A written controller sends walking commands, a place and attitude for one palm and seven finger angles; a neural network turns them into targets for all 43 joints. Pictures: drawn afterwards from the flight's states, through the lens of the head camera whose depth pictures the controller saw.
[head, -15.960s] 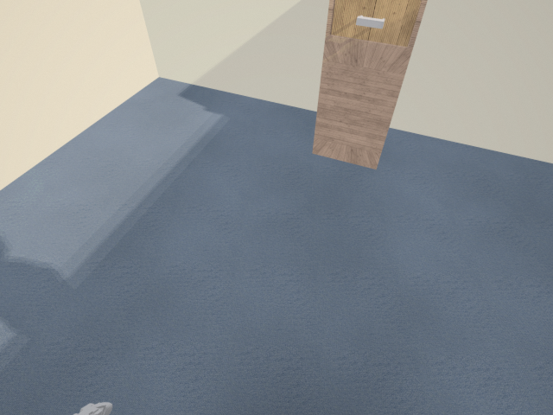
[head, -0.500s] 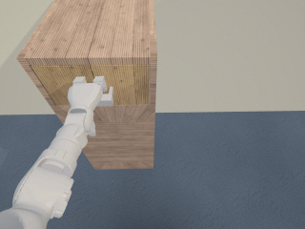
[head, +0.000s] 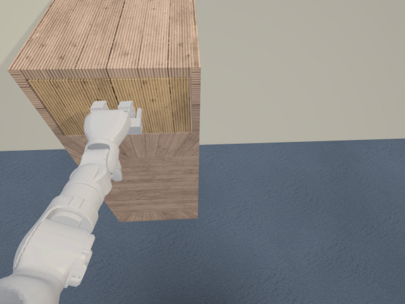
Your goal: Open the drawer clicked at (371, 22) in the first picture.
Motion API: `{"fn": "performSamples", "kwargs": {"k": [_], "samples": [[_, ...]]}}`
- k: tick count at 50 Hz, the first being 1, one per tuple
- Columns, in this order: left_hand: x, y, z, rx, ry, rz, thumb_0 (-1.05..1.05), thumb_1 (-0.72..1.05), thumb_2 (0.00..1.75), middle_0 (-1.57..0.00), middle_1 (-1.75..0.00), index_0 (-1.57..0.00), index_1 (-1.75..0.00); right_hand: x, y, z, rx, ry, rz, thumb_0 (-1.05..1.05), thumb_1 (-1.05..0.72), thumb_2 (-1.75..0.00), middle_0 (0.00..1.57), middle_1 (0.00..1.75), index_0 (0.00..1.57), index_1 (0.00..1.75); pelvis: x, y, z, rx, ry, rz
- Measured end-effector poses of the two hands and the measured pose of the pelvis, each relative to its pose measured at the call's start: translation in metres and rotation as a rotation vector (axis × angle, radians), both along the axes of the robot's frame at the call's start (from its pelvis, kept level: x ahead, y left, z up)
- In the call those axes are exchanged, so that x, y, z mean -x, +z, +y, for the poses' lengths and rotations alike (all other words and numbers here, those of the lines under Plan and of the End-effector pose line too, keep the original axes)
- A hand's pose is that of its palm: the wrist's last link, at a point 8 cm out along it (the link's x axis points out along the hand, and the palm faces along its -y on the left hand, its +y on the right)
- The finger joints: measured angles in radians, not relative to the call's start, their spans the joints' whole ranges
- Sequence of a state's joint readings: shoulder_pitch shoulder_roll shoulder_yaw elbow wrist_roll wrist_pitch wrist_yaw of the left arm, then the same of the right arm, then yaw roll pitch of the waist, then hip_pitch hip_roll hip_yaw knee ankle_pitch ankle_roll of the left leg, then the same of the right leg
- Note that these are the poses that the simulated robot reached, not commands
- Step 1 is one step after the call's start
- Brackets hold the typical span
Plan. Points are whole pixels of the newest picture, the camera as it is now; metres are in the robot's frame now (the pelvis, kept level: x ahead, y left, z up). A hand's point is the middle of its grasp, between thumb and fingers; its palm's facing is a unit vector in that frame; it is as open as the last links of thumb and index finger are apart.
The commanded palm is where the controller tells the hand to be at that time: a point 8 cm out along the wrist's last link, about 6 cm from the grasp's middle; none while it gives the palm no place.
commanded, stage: lower the fingers behind the handle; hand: left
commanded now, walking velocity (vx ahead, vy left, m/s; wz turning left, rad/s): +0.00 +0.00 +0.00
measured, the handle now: (118, 119) +0.52 +0.18 +0.03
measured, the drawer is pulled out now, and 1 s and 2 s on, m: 0.00 0.00 0.05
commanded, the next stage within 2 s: close the thumb around the handle in 0.18 s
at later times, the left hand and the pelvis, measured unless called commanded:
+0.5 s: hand (118, 142) +0.47 +0.18 +0.02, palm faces -0.04 -0.04 -1.00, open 12.5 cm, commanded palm +0.45 +0.18 +0.07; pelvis +0.00 +0.01 +0.00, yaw +0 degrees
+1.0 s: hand (118, 141) +0.47 +0.18 +0.01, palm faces -0.03 -0.03 -1.00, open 6.0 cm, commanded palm +0.45 +0.18 +0.07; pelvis +0.01 +0.00 +0.00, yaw +0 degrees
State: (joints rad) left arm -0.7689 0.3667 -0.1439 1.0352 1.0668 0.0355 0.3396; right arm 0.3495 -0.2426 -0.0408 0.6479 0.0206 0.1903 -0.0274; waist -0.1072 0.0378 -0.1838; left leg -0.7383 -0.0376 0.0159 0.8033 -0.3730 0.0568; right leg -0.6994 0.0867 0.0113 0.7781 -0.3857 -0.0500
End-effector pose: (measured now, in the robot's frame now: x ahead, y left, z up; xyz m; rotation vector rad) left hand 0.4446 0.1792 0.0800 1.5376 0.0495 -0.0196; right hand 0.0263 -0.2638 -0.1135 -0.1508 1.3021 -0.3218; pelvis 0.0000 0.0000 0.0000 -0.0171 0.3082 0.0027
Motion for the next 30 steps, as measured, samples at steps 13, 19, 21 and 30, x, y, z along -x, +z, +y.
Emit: {"fn": "performSamples", "kwargs": {"k": [13,19,21,30], "samples": [[0.002,-0.011,0.001,0.007,-0.01,-0.049,0.0,-0.49,0.3,-0.29,-1.21,-0.32,-1.2,0.005,-0.008,0.007,-0.014,-0.002,0.022,0.01,-0.91,-0.9,0.2,0.3,0.2,0.3,-0.001,-0.004,0.005,0.006,0.0,0.019],[-0.002,-0.01,-0.002,0.001,0.016,-0.029,0.0,-0.46,0.32,-0.31,-1.22,-0.32,-1.2,-0.001,-0.007,0.01,-0.022,-0.002,0.008,0.01,-0.91,-0.9,0.2,0.3,0.2,0.3,-0.003,-0.003,0.006,0.006,0.0,0.015],[-0.003,-0.01,-0.002,0.0,0.02,-0.019,0.0,-0.42,0.33,-0.32,-1.22,-0.32,-1.2,-0.004,-0.006,0.011,-0.019,-0.002,0.0,0.01,-0.91,-0.9,0.2,0.3,0.2,0.3,-0.003,-0.002,0.006,0.005,0.0,0.013],[-0.006,-0.01,0.0,0.006,0.003,-0.011,0.0,-0.05,0.49,-0.34,-1.25,-0.35,-1.24,-0.008,-0.004,0.008,-0.006,0.006,-0.007,0.01,-0.91,-0.9,0.2,0.3,0.2,0.3,-0.006,-0.002,0.006,0.006,0.001,0.016]]}}
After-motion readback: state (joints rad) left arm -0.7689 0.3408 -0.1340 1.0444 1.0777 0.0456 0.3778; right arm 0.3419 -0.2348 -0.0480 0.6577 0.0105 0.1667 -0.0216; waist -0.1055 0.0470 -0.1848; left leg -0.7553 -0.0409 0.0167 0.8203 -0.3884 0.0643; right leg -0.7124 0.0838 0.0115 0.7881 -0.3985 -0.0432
